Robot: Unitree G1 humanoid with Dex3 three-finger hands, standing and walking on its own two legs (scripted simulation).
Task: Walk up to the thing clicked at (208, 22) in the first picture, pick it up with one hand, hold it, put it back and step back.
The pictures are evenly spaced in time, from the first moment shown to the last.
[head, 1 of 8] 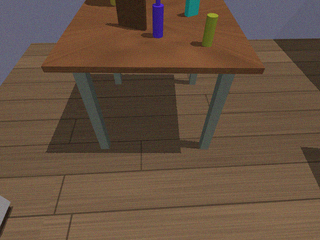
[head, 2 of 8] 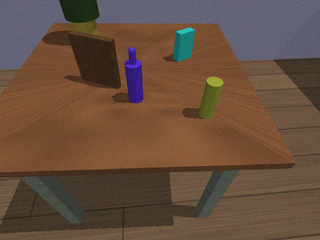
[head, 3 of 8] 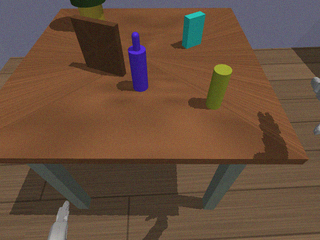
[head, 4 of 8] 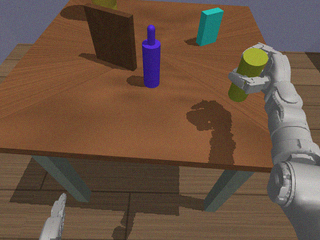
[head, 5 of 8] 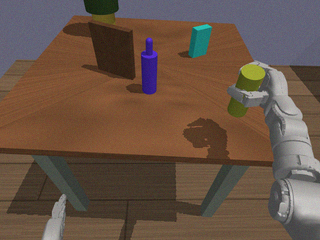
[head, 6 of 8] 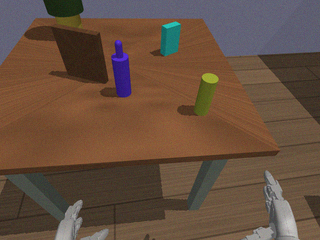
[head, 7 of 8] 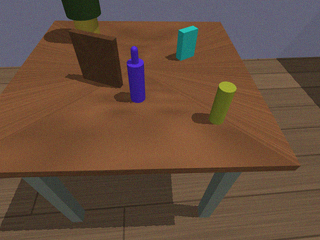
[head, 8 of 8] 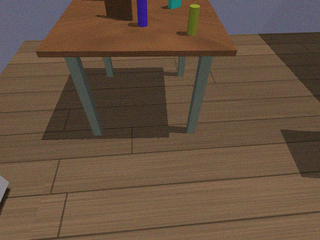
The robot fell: no
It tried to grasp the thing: yes
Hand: right
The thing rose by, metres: 0.20
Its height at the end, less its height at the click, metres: +0.00
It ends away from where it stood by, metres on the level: 0.03
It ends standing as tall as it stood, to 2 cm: yes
